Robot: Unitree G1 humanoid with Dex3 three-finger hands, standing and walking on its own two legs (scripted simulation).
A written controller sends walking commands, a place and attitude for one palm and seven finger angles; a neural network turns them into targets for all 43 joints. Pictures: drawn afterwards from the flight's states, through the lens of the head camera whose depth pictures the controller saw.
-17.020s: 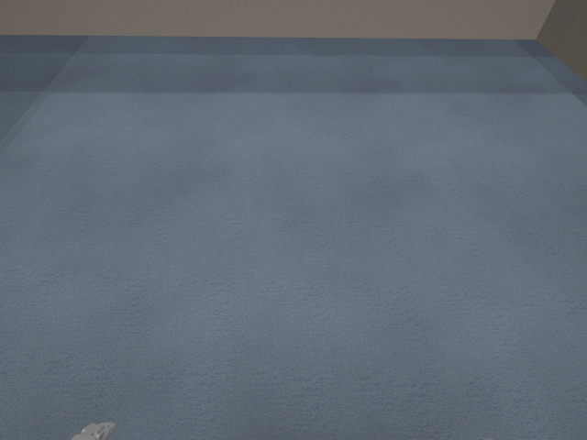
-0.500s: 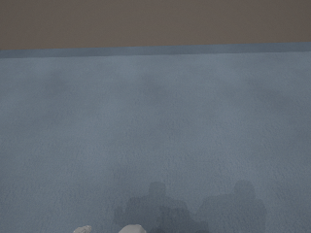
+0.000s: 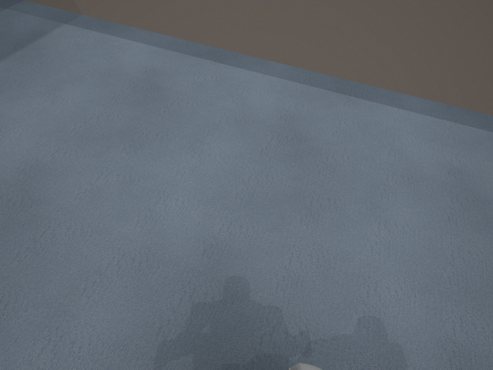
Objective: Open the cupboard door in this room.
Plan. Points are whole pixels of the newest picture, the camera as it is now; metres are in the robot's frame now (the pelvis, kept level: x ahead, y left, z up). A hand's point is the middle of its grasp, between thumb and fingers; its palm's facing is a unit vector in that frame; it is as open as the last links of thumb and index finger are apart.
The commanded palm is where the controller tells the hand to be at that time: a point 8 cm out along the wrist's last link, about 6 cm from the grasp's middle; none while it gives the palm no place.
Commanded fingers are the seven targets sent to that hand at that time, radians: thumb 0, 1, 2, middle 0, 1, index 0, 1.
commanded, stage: turn or walk to find it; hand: left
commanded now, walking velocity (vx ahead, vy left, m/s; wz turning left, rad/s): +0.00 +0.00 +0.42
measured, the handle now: out of the picture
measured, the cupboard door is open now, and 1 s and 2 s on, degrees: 0 0 0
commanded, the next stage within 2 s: none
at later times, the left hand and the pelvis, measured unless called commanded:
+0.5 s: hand out of the picture +0.01 +0.16 -0.15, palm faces +0.24 -0.94 -0.26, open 7.4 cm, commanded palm none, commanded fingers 0.00 0.90 0.90 -0.20 -0.30 -0.20 -0.30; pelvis -0.02 -0.05 +0.00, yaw +14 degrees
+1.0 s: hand out of the picture -0.06 +0.21 -0.16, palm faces +0.46 -0.86 -0.25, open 7.4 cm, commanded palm none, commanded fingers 0.00 0.90 0.90 -0.20 -0.30 -0.20 -0.30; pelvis -0.03 -0.01 +0.00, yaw +26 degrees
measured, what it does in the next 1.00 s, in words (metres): steps on the spot, turning left: right foot, then left foot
